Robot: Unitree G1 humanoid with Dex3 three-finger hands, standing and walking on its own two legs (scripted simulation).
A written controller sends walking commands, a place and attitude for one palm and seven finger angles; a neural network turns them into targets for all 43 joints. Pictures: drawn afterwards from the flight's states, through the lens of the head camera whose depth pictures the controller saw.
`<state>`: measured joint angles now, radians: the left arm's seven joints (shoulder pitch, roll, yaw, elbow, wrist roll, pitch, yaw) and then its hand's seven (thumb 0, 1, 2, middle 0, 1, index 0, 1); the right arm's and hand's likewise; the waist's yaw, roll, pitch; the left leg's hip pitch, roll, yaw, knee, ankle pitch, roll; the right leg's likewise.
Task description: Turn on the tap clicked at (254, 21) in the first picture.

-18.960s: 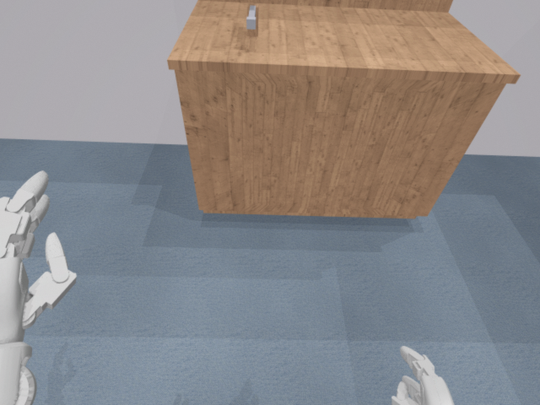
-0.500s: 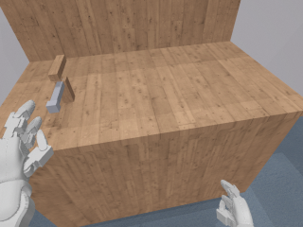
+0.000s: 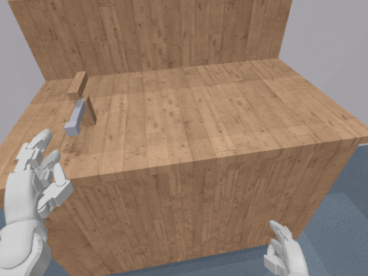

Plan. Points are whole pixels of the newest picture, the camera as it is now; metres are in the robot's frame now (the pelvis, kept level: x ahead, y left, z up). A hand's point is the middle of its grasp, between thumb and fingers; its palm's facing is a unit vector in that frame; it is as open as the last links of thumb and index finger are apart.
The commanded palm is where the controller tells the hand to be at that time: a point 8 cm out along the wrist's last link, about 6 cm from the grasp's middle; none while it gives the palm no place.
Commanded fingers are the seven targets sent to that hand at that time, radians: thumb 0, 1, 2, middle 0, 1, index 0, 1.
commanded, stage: turn the palm inward beside the body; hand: left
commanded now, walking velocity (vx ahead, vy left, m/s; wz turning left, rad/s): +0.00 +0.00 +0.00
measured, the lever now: (72, 128) +0.39 +0.37 +0.13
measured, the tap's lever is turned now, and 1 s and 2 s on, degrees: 0 0 0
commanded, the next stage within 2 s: reach beside the lever's end, fingers flat in 0.44 s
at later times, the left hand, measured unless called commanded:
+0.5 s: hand (77, 178) +0.20 +0.23 +0.18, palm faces +0.49 -0.87 -0.10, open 7.4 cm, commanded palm +0.15 +0.26 +0.19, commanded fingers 0.00 0.90 0.90 -0.20 -0.30 -0.20 -0.30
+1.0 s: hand (73, 167) +0.24 +0.26 +0.17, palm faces +0.51 -0.86 -0.10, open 7.4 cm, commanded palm +0.18 +0.30 +0.17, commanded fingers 0.00 0.90 0.90 -0.20 -0.29 -0.20 -0.29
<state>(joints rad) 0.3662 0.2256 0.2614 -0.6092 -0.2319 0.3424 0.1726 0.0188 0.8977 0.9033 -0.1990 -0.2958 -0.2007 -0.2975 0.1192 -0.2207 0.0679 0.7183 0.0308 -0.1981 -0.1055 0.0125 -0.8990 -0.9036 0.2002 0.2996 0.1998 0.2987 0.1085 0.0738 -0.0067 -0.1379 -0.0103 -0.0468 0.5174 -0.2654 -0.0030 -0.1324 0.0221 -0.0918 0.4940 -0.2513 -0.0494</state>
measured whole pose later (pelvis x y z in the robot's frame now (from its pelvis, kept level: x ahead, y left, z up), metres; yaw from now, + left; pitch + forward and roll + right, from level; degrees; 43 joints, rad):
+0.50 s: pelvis +0.02 -0.01 +0.00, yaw +0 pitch -6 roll +0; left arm 0.36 0.22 0.27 -0.61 -0.24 0.36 0.16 0.02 0.90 0.90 -0.20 -0.30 -0.20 -0.30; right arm 0.11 -0.23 0.06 0.71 0.03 -0.20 -0.10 0.01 -0.90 -0.90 0.20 0.30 0.20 0.30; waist 0.12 0.07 -0.02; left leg -0.13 0.00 -0.05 0.51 -0.28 -0.01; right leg -0.13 0.03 -0.09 0.49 -0.27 -0.06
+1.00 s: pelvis +0.01 +0.00 +0.00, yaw +0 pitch -4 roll +0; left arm 0.22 0.25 0.34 -0.42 -0.25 0.34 0.15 0.02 0.90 0.90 -0.20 -0.30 -0.20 -0.30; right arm 0.13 -0.22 0.05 0.72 0.04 -0.21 -0.12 0.01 -0.90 -0.90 0.20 0.30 0.20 0.30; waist 0.10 0.07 -0.01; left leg -0.15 -0.01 -0.04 0.50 -0.27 -0.01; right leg -0.16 0.02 -0.08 0.50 -0.27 -0.05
